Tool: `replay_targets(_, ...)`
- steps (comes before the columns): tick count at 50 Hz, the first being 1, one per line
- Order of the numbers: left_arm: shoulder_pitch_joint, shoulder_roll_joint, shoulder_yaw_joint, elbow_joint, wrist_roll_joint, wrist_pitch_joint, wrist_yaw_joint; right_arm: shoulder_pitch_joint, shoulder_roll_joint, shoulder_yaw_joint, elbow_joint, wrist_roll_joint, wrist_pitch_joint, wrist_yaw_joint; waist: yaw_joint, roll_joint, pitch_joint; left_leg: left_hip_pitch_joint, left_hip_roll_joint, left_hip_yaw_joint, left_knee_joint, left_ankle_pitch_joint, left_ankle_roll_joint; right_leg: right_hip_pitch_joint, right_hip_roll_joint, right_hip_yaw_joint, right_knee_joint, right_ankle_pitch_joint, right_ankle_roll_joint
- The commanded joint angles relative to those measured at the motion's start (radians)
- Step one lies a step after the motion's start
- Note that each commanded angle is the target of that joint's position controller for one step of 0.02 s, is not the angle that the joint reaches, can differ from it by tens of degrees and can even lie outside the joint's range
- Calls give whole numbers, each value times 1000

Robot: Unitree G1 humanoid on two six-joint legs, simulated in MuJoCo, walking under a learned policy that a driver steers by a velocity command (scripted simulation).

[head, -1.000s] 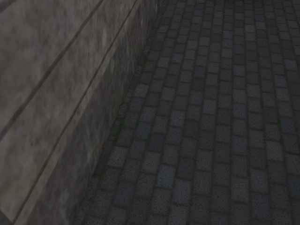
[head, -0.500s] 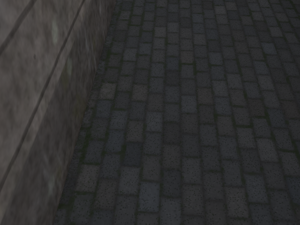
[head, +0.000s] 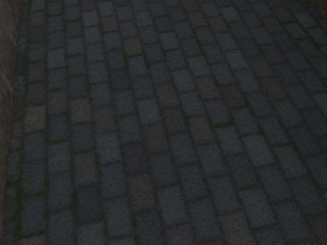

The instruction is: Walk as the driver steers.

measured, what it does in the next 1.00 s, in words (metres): walks ahead: left foot, then right foot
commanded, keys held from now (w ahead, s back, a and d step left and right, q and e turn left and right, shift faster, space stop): w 0.28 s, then no key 0.72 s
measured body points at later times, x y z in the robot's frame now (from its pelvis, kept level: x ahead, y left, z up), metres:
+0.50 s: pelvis +0.25 +0.04 +0.01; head +0.28 +0.05 +0.46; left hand +0.42 +0.26 -0.12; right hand +0.19 -0.19 -0.13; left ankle +0.21 +0.14 -0.73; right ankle +0.37 -0.09 -0.69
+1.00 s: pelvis +0.33 +0.00 +0.01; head +0.33 +0.01 +0.46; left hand +0.39 +0.23 -0.15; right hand +0.30 -0.21 -0.15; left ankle +0.33 +0.12 -0.73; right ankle +0.40 -0.07 -0.73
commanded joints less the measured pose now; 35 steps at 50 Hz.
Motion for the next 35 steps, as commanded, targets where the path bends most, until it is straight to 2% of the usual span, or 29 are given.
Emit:
replay_targets(1,-33,166,37,-93,-14,-26,-8,48,-64,-12,-24,17,-7,6,-23,-121,-133,271,-57,44,-217,181,3,-58,-237,210,-181,446,-152)
replay_targets(2,-2,162,37,-88,-13,-23,-9,16,-69,-14,-28,15,-6,8,-4,-110,-119,274,-60,42,-248,185,7,-35,-245,227,-177,397,-140)
replay_targets(4,38,153,37,-76,0,-17,-8,-32,-95,-27,-41,18,-9,16,20,-113,-94,285,-69,43,-307,137,21,12,-263,257,-151,314,-127)
replay_targets(5,52,156,36,-73,5,-12,-4,-30,-98,-30,-42,16,-11,19,13,-116,-80,319,-76,44,-339,97,29,17,-272,277,-135,272,-119)
replay_targets(6,51,163,36,-72,4,-10,0,19,-94,-34,-25,15,-16,20,-16,-112,-71,400,-89,58,-389,65,34,-6,-264,282,-100,232,-106)
replay_targets(7,56,158,34,-73,5,-13,3,113,-111,-43,8,6,-25,18,-58,-85,-86,521,-111,55,-429,8,46,-36,-224,266,-5,255,-88)
replay_targets(8,59,121,22,-88,2,-24,3,250,-173,-61,37,-9,-43,11,-121,36,-153,672,17,-116,-493,-72,90,-106,-147,185,248,242,-56)
replay_targets(9,155,64,15,-89,-26,-30,-5,357,-291,-89,54,0,-30,0,-127,311,-281,892,241,-527,-644,-322,208,-335,13,30,581,-150,-14)
replay_targets(10,114,150,30,-81,9,-20,-4,318,-235,-83,62,19,-7,-4,-104,238,-229,842,274,-652,-697,-571,221,-477,-30,54,708,-294,-16)
replay_targets(11,33,159,33,-94,20,-16,-12,230,-174,-67,31,22,1,-5,-93,140,-106,738,223,-552,-704,-605,207,-520,-80,75,735,-211,-19)
replay_targets(12,-14,134,28,-100,18,-18,-20,160,-136,-58,22,15,0,-4,-68,86,-42,650,179,-444,-717,-475,200,-512,-116,71,695,-129,-9)
replay_targets(14,-31,107,24,-97,26,-11,-27,151,-93,-46,37,18,-14,-8,-35,81,-32,571,118,-299,-735,-224,180,-441,-160,45,607,-49,23)
replay_targets(16,-14,85,18,-81,30,1,-21,190,-88,-43,61,21,-34,-8,-16,57,-57,560,110,-213,-709,181,203,-393,-154,5,594,-18,56)
replay_targets(18,-46,76,15,-87,23,12,-16,217,-97,-41,79,26,-44,-8,-4,52,-77,566,116,-128,-680,529,226,-390,-151,-23,551,4,83)
replay_targets(20,-107,54,4,-102,19,16,-16,235,-96,-35,91,30,-44,-9,-5,56,-85,565,101,-63,-672,663,224,-374,-156,-50,458,67,96)
replay_targets(22,-165,42,-8,-114,15,15,-16,237,-95,-27,95,35,-42,-10,-12,67,-94,550,74,-11,-667,696,201,-314,-153,-77,345,158,94)
replay_targets(23,-189,32,-16,-122,20,10,-19,253,-70,-14,114,36,-46,-11,-15,74,-83,512,57,18,-663,713,186,-250,-145,-84,267,200,92)
replay_targets(24,-193,26,-21,-120,21,6,-17,263,-82,-12,127,33,-50,-11,-9,84,-80,494,47,34,-650,739,183,-198,-134,-93,202,230,81)
replay_targets(25,-190,38,-22,-110,18,4,-13,268,-95,-13,134,32,-52,-10,-14,85,-91,504,52,32,-636,744,180,-157,-120,-104,171,238,73)
replay_targets(27,-169,56,-20,-94,16,-2,-3,263,-108,-12,144,34,-52,-13,-1,82,-105,527,71,9,-593,711,175,-89,-118,-91,106,229,52)
replay_targets(29,-78,72,-14,-43,24,-17,8,258,-101,-9,154,38,-47,-18,38,27,-124,541,35,10,-469,623,140,44,-110,-85,-54,311,37)
replay_targets(30,-6,119,-4,-27,34,-31,11,295,-83,-5,152,33,-46,-23,49,-36,-177,489,-7,36,-350,440,104,183,-217,10,-67,629,29)
replay_targets(31,68,173,4,-9,38,-35,11,411,-16,10,153,46,-35,-33,4,-177,-292,372,-88,79,-166,-110,74,381,-438,204,3,1096,-50)
replay_targets(32,56,132,-9,-16,2,-18,11,513,11,14,201,69,0,-42,-3,-225,-404,382,-138,54,-18,-449,68,358,-524,315,-38,1048,-175)
replay_targets(33,-10,94,-20,-36,-16,-7,9,458,-27,5,200,48,26,-43,-11,-158,-329,346,-126,22,23,-472,66,261,-484,311,-108,768,-176)
replay_targets(34,-77,70,-29,-47,-14,2,14,379,-25,2,182,25,37,-40,-22,-132,-232,324,-113,13,18,-424,63,163,-437,281,-169,551,-146)
replay_targets(35,-117,52,-38,-51,-3,8,22,333,-15,3,174,18,45,-37,-39,-121,-173,336,-93,6,-28,-370,56,81,-398,239,-214,439,-114)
